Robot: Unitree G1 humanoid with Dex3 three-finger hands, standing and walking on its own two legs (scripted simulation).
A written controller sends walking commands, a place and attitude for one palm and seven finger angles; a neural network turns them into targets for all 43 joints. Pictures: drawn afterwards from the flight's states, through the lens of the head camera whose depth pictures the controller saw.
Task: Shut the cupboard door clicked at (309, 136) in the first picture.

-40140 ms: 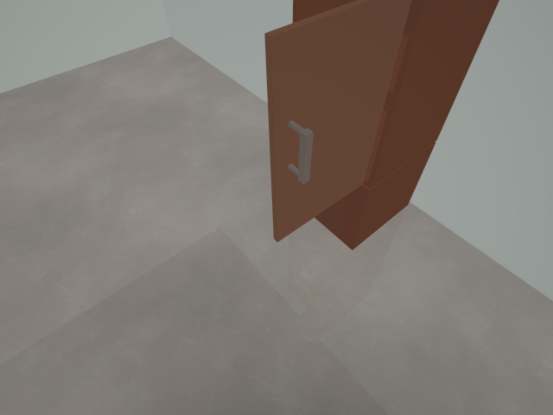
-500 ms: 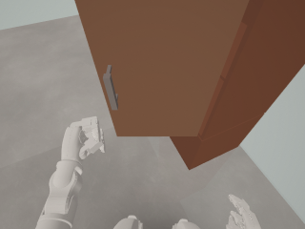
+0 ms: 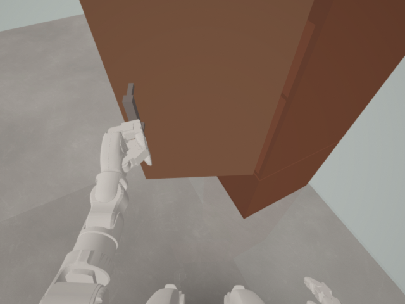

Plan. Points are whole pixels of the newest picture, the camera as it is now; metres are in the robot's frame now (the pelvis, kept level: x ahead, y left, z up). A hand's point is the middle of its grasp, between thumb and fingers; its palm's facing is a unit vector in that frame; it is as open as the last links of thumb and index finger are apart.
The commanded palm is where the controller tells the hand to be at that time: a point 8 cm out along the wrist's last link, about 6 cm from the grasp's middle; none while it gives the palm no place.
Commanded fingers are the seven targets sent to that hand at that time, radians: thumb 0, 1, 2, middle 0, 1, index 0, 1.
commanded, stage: bring the fist close to the handle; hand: left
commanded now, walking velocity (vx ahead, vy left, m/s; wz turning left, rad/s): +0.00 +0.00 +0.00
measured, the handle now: (136, 115) +0.50 +0.16 +0.06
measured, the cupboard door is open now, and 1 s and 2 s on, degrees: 65 60 45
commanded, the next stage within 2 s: push the door shut along its arc in 0.32 s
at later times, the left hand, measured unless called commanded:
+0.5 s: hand (145, 153) +0.39 +0.12 +0.07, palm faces +0.04 -1.00 -0.01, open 3.1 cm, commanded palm +0.38 +0.18 +0.06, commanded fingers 0.00 0.90 0.90 -1.30 -1.50 -1.30 -1.50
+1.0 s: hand (145, 127) +0.46 +0.13 +0.07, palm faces -0.07 -1.00 -0.03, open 3.1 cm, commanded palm +0.45 +0.16 +0.06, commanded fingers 0.00 0.90 0.90 -1.30 -1.50 -1.30 -1.50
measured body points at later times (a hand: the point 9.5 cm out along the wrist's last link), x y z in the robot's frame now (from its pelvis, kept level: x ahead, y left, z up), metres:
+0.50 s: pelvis -0.01 +0.00 +0.00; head +0.05 -0.01 +0.45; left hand +0.38 +0.18 +0.07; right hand +0.10 -0.25 -0.11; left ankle +0.02 +0.09 -0.67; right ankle +0.02 -0.09 -0.67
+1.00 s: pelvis -0.02 +0.01 -0.01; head +0.08 +0.01 +0.43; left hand +0.45 +0.18 +0.07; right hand +0.03 -0.26 -0.13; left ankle +0.02 +0.09 -0.67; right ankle +0.02 -0.09 -0.67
